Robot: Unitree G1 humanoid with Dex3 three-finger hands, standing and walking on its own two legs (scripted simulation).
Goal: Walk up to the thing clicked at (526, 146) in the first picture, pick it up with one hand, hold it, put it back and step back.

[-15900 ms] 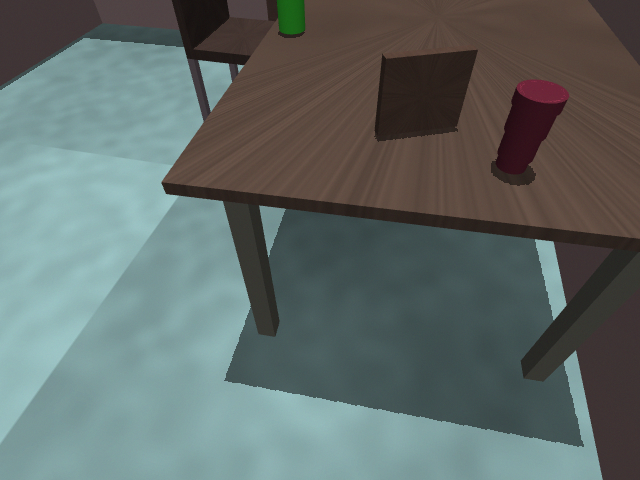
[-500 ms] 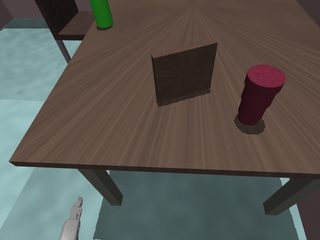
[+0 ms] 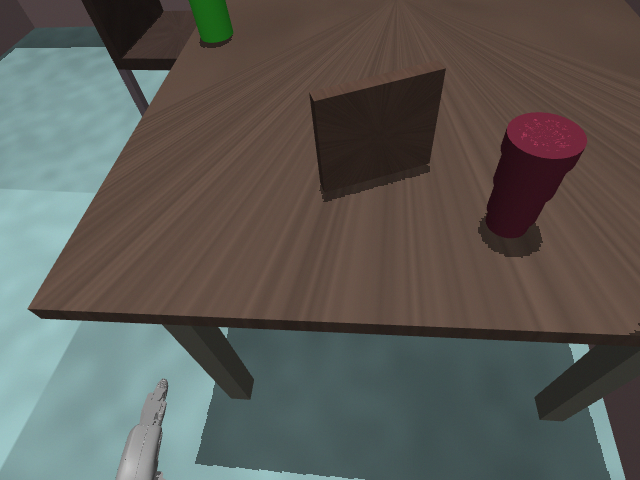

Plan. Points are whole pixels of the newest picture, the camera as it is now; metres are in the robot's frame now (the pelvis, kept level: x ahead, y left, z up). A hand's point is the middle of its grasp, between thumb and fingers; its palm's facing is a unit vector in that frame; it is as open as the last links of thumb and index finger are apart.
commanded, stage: close in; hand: right
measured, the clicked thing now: (523, 183) +0.50 -0.21 +0.08
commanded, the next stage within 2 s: rest palm in 0.58 s
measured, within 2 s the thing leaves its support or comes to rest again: leaves its support in 1.96 s
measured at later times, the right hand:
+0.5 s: hand (561, 208) +0.46 -0.24 +0.07, palm faces +0.19 +0.98 +0.04, open 17.6 cm
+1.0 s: hand (528, 204) +0.46 -0.20 +0.08, palm faces +0.21 +0.98 +0.04, open 16.7 cm
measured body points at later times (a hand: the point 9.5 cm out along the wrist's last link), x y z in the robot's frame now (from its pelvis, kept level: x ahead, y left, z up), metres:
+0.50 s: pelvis -0.01 +0.00 -0.02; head +0.06 -0.02 +0.42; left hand +0.13 +0.26 -0.07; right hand +0.44 -0.30 +0.08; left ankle +0.00 +0.14 -0.72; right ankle +0.00 -0.11 -0.72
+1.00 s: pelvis -0.02 +0.01 -0.03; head +0.05 -0.01 +0.42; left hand +0.12 +0.27 -0.07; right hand +0.45 -0.26 +0.08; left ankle +0.00 +0.14 -0.72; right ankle +0.00 -0.11 -0.72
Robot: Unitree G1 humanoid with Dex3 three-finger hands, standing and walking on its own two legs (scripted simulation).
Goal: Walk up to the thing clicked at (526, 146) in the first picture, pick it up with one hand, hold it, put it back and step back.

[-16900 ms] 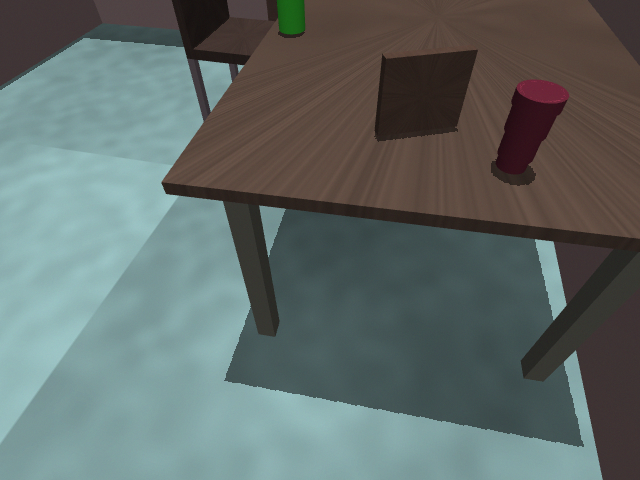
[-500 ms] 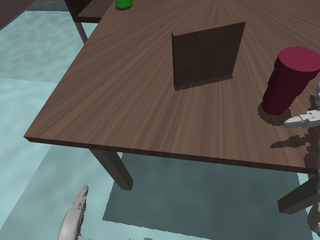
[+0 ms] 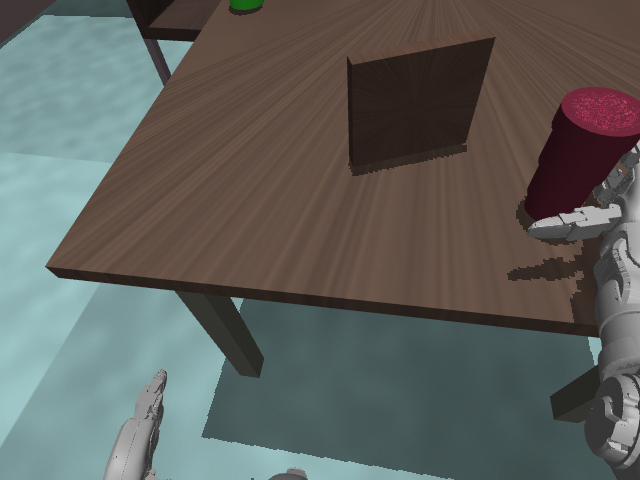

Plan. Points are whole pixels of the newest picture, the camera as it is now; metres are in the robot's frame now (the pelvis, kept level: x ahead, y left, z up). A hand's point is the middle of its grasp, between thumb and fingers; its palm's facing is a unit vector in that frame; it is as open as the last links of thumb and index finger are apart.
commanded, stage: close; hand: right
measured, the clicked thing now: (571, 166) +0.51 -0.23 +0.11
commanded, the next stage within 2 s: settle in 0.50 s
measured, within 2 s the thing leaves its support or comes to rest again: leaves its support in 0.96 s
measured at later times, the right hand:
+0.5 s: hand (587, 172) +0.48 -0.23 +0.12, palm faces +0.22 +0.97 +0.04, open 10.3 cm
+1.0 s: hand (587, 169) +0.48 -0.23 +0.12, palm faces +0.22 +0.97 +0.02, open 10.5 cm
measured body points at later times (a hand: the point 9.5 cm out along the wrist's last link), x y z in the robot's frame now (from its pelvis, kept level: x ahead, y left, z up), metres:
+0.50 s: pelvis +0.01 +0.00 +0.00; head +0.08 -0.02 +0.44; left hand +0.15 +0.26 -0.04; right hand +0.47 -0.29 +0.12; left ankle +0.02 +0.13 -0.69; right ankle +0.01 -0.11 -0.69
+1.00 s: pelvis +0.02 -0.01 +0.01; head +0.08 -0.02 +0.46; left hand +0.16 +0.26 -0.03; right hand +0.46 -0.28 +0.12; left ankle +0.02 +0.13 -0.69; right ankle +0.01 -0.11 -0.69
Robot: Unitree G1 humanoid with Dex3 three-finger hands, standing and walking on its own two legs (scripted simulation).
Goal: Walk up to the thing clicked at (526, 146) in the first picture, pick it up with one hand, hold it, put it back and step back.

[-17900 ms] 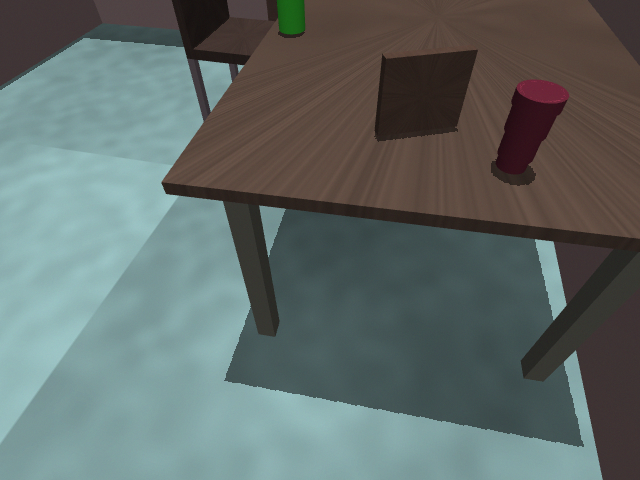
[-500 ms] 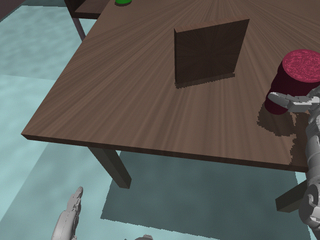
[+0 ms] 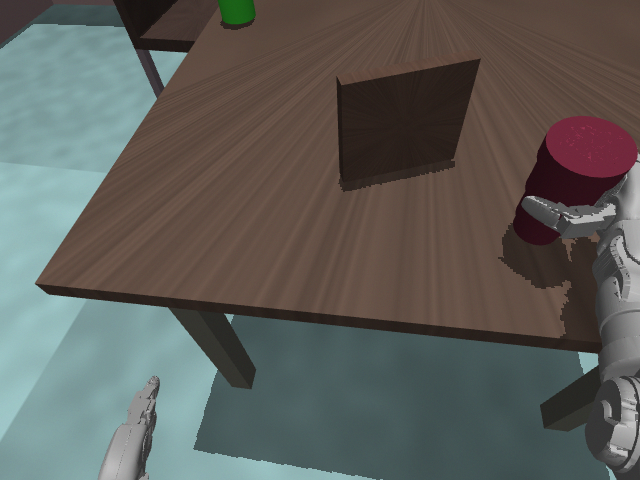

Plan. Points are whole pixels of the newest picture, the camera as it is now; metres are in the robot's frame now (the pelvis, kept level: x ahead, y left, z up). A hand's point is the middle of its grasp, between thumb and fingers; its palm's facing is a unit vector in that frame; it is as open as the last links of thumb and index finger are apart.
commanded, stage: settle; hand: right
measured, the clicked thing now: (559, 192) +0.47 -0.22 +0.10
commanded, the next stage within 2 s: lift in 0.42 s
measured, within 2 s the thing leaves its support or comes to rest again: neither
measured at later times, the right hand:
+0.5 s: hand (582, 168) +0.46 -0.22 +0.15, palm faces +0.22 +0.97 +0.02, open 10.7 cm
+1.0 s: hand (603, 150) +0.43 -0.21 +0.20, palm faces +0.21 +0.98 +0.01, open 10.7 cm
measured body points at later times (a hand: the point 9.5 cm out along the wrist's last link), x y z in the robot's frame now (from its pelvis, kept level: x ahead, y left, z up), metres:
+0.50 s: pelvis -0.01 +0.00 +0.01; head +0.04 -0.01 +0.46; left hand +0.14 +0.27 -0.04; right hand +0.44 -0.27 +0.15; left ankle +0.00 +0.14 -0.71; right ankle -0.01 -0.11 -0.71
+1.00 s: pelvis +0.00 +0.00 +0.02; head +0.01 +0.01 +0.47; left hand +0.15 +0.26 -0.04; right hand +0.41 -0.26 +0.20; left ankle +0.00 +0.14 -0.71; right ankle -0.01 -0.11 -0.71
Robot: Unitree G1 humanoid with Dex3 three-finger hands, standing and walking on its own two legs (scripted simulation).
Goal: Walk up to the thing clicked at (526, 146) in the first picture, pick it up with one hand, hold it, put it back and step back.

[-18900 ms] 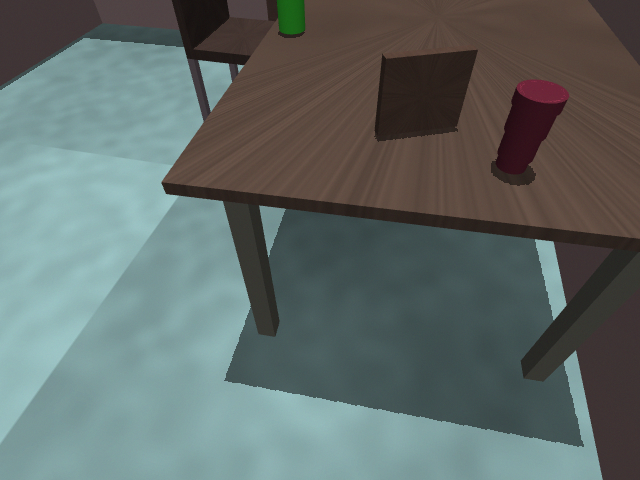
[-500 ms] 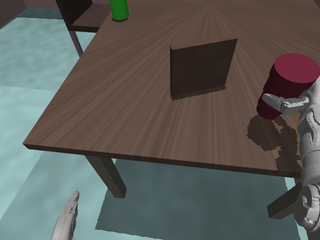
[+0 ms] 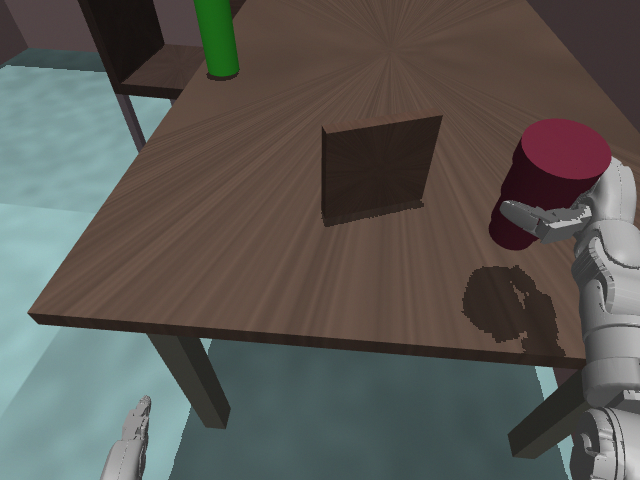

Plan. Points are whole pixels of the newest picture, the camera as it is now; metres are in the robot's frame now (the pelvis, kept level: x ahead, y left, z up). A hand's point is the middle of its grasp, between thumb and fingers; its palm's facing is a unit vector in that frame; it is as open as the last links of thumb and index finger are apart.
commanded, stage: lift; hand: right
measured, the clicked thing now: (534, 195) +0.43 -0.20 +0.17
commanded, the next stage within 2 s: hold in 0.94 s
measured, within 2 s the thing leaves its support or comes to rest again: neither
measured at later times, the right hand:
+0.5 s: hand (580, 181) +0.36 -0.20 +0.24, palm faces +0.21 +0.98 -0.01, open 10.7 cm
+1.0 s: hand (605, 180) +0.32 -0.19 +0.28, palm faces +0.21 +0.98 -0.01, open 10.7 cm
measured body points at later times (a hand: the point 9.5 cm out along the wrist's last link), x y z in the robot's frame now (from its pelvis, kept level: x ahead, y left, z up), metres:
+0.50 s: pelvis -0.01 +0.01 +0.01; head -0.04 +0.03 +0.45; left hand +0.16 +0.27 -0.06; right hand +0.34 -0.25 +0.25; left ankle +0.00 +0.13 -0.73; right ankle -0.01 -0.11 -0.73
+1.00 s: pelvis -0.03 +0.01 +0.01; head -0.07 +0.04 +0.45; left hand +0.15 +0.26 -0.06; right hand +0.31 -0.24 +0.28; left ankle +0.00 +0.13 -0.73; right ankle -0.01 -0.11 -0.73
